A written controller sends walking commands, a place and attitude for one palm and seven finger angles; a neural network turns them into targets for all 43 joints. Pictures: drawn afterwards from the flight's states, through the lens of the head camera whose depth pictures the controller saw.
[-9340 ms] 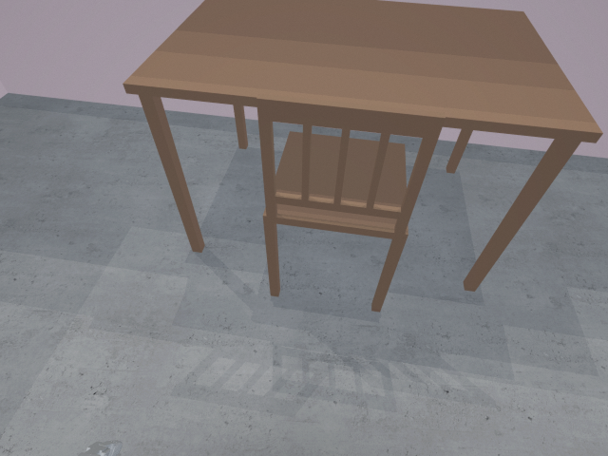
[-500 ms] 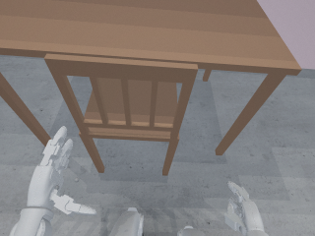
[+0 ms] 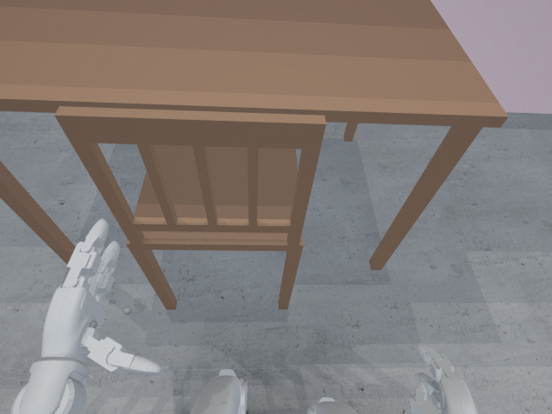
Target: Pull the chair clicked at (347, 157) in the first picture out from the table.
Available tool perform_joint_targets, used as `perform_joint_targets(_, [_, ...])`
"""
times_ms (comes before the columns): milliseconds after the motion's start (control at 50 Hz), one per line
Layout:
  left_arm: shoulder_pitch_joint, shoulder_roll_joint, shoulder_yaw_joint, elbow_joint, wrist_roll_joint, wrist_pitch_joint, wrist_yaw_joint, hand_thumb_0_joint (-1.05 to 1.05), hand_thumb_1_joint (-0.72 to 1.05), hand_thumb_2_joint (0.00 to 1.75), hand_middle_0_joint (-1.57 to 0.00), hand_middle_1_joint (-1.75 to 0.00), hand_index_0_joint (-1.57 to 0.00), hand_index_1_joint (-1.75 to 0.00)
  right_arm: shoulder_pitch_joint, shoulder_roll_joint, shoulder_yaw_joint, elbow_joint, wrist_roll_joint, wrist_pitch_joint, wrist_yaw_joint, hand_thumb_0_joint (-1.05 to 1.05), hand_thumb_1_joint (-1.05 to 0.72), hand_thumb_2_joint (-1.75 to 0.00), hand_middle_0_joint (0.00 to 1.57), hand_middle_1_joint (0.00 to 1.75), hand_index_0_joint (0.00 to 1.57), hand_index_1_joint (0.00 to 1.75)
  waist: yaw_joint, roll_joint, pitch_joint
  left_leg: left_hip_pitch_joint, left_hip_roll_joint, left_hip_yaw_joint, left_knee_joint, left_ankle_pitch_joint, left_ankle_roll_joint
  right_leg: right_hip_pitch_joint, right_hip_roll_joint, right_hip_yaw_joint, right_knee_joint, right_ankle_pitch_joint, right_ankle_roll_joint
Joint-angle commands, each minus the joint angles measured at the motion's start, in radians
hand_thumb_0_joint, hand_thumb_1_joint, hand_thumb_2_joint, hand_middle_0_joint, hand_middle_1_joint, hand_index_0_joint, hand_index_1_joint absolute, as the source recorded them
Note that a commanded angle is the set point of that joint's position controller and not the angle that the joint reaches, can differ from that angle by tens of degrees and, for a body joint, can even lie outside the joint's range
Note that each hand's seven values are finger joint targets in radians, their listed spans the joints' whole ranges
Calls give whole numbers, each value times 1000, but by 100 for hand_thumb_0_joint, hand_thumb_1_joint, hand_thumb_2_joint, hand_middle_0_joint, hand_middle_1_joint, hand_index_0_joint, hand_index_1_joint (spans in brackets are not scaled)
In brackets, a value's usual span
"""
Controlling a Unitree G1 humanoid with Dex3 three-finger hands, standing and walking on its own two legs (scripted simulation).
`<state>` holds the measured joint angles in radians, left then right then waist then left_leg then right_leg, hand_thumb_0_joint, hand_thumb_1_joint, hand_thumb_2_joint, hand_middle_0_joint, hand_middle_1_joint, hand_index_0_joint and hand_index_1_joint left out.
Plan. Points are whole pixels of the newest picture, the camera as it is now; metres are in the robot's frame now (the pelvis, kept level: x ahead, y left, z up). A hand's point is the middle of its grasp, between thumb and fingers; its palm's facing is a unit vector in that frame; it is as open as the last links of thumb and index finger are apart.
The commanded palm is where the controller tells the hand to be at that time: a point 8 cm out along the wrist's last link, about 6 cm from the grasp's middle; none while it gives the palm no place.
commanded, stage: raise the hand toward the chair's back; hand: left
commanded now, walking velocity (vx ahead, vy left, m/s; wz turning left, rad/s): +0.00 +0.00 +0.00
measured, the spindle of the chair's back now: (207, 187) +0.51 +0.15 -0.03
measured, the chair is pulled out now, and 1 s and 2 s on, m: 0.00 0.00 0.00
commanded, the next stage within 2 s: aim the fingers beside a spindle in 0.22 s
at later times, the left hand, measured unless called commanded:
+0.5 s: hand (150, 302) +0.26 +0.18 +0.04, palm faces +0.05 -1.00 -0.03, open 16.9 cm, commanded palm +0.24 +0.24 +0.04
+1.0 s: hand (179, 275) +0.31 +0.16 +0.02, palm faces +0.03 -1.00 -0.02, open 16.9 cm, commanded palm +0.29 +0.21 +0.02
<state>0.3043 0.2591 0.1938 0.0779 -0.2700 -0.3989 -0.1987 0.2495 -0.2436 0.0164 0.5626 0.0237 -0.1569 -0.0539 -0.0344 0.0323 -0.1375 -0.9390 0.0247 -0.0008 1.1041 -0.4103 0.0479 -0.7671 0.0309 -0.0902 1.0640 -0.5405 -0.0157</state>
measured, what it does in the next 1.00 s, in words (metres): stands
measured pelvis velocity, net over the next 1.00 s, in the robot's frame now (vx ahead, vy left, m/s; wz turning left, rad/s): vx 0.01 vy -0.02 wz -0.01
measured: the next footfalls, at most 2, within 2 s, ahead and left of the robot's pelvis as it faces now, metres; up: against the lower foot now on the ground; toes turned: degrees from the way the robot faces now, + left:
none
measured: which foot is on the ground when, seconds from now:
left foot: down 0.00-1.00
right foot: down 0.00-1.00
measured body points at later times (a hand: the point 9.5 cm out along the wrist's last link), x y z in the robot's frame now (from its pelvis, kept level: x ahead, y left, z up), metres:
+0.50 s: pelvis +0.01 -0.02 -0.01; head +0.07 -0.01 +0.44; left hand +0.25 +0.23 +0.04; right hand +0.18 -0.26 -0.09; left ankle +0.07 +0.09 -0.66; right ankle -0.01 -0.12 -0.66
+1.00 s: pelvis +0.01 -0.02 -0.02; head +0.09 -0.01 +0.43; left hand +0.30 +0.21 +0.02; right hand +0.16 -0.26 -0.11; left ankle +0.07 +0.09 -0.66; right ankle -0.01 -0.12 -0.66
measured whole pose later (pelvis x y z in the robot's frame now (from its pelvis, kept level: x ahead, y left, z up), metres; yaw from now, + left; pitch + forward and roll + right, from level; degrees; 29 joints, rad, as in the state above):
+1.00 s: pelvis +0.01 -0.02 -0.02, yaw -1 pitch +18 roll -3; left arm 0.08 0.21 0.14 0.25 -0.21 -0.44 -0.13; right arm 0.22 -0.24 0.01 0.58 0.01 -0.10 -0.03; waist -0.04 0.03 -0.15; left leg -1.04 0.04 0.01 1.18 -0.45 0.03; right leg -0.89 0.04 -0.08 1.16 -0.59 -0.04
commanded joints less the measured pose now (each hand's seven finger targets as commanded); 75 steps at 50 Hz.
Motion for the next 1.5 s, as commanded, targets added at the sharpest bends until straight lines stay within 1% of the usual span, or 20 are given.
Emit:
perform_joint_targets(0, [-67,133,76,-205,-18,-88,7,0,-50,30,-6,-8,-6,-8,-60,-138,-59,-149,-2,-56,-11,0,-90,-90,20,30,20,30,17,64,-209,312,6,-76,-184,89,-25,-35,-1,23,-167,123,-11])
perform_joint_targets(240, [-85,141,82,-188,-25,-83,-12,0,-50,30,-6,-8,-6,-8,-63,-134,-57,-142,-1,-54,-17,0,-90,-90,20,30,20,30,11,28,-216,282,2,-57,-150,125,-13,-2,-1,47,-181,165,-5])
perform_joint_targets(340, [-82,109,49,-174,-22,-83,-15,0,-50,30,-6,-8,-6,-8,-66,-132,-56,-142,-2,-54,-13,0,-90,-90,20,30,20,30,5,34,-206,276,1,-56,-138,137,-13,-16,-4,45,-170,185,-4])
perform_joint_targets(400, [-182,96,25,-159,-12,-93,-11,0,-50,30,-6,-8,-6,-8,-62,-136,-56,-133,-4,-57,-14,0,-90,-90,20,30,20,30,-11,35,-203,266,2,-60,-121,108,-14,-61,-6,48,-158,155,-2])
perform_joint_targets(480, [-181,105,32,-148,-3,-96,2,0,-50,30,-6,-8,-6,-8,-63,-136,-59,-136,-6,-52,-11,0,-90,-90,20,30,20,30,2,35,-247,263,-1,-48,-107,140,-12,-35,-9,62,-149,193,-2])
perform_joint_targets(540, [-184,147,83,-113,0,-92,14,0,-50,30,-6,-8,-6,-8,-58,-138,-59,-132,-8,-39,-8,0,-90,-90,20,30,20,30,15,15,-249,233,-2,-44,-104,143,-13,-12,-7,67,-146,199,-3])
perform_joint_targets(580, [-237,119,52,-101,2,-91,17,0,-50,30,-6,-8,-6,-8,-63,-134,-55,-132,-8,-33,-6,0,-90,-90,20,30,20,30,1,19,-243,228,-2,-41,-97,131,-12,-31,-10,71,-143,194,0])
perform_joint_targets(640, [-232,118,50,-100,6,-95,23,0,-50,30,-6,-8,-6,-8,-60,-137,-58,-132,-9,-31,-2,0,-90,-90,20,30,20,30,10,47,-277,250,1,-45,-97,160,-13,-27,-7,65,-130,216,-5])
perform_joint_targets(740, [-264,110,43,-41,15,-91,32,0,-50,30,-6,-8,-6,-8,-51,-142,-62,-122,-11,-16,3,0,-90,-90,20,30,20,30,-1,-1,-259,224,4,-45,-83,158,-13,-49,-5,64,-119,227,-1])
perform_joint_targets(760, [-291,88,14,-56,21,-97,33,0,-50,30,-6,-8,-6,-8,-57,-139,-60,-125,-11,-15,6,0,-90,-90,20,30,20,30,0,40,-267,236,2,-46,-85,153,-15,-66,-8,62,-112,215,-3])
perform_joint_targets(780, [-314,62,-14,-63,21,-98,36,0,-50,30,-6,-8,-6,-8,-56,-137,-60,-126,-13,-14,7,0,-90,-90,20,30,20,30,-9,36,-273,244,2,-50,-84,143,-15,-78,-9,57,-111,200,-3])
perform_joint_targets(840, [-327,103,29,-41,29,-107,58,0,-50,30,-6,-8,-6,-8,-50,-143,-65,-119,-16,-6,7,0,-90,-90,20,30,20,30,1,19,-289,231,4,-49,-73,152,-14,-77,-6,61,-100,209,-4])
perform_joint_targets(940, [-350,86,11,-27,49,-119,84,0,-50,30,-6,-8,-6,-8,-50,-141,-66,-118,-19,12,15,0,-90,-90,20,30,20,30,2,23,-321,247,6,-50,-67,179,-16,-88,-6,56,-78,229,-6])
perform_joint_targets(980, [-388,46,-36,-21,57,-118,90,0,-50,30,-6,-8,-6,-8,-51,-137,-65,-120,-20,20,19,0,-90,-90,20,30,20,30,-11,21,-317,250,6,-52,-63,166,-17,-110,-7,53,-75,215,-4])
perform_joint_targets(1000, [-402,71,-10,-9,58,-119,98,0,-50,30,-6,-8,-6,-8,-49,-140,-67,-115,-21,24,18,0,-90,-90,20,30,20,30,-6,28,-313,239,6,-50,-60,155,-19,-112,-7,57,-77,208,-5])
perform_joint_targets(1100, [-426,39,-39,12,72,-125,116,0,-50,30,-6,-8,-6,-8,-50,-138,-67,-118,-24,44,24,0,-90,-90,20,30,20,30,-8,22,-342,254,7,-52,-52,171,-20,-123,-6,53,-63,219,-7])
perform_joint_targets(1240, [-538,67,-17,90,93,-133,142,0,-50,30,-6,-8,-6,-8,-43,-143,-66,-103,-27,70,24,0,-90,-90,20,30,20,30,-16,4,-323,211,6,-54,-31,134,-19,-158,-2,57,-51,187,-9])
perform_joint_targets(1280, [-588,45,-43,90,98,-140,146,0,-50,30,-6,-8,-6,-8,-46,-140,-63,-104,-28,74,27,0,-90,-90,20,30,20,30,-17,36,-347,223,4,-54,-26,133,-22,-167,-6,58,-43,183,-10])
perform_joint_targets(1340, [-608,47,-39,133,101,-141,154,0,-50,30,-6,-8,-6,-8,-34,-144,-64,-96,-30,81,28,0,-90,-90,20,30,20,30,-22,1,-362,214,5,-56,-15,149,-19,-160,-3,58,-37,203,-10])
perform_joint_targets(1480, [-652,16,-68,167,117,-150,171,0,-50,30,-6,-8,-6,-8,-25,-141,-69,-92,-33,104,39,0,-90,-90,20,30,20,30,-20,25,-394,230,5,-55,1,172,-24,-187,-4,56,-17,222,-11])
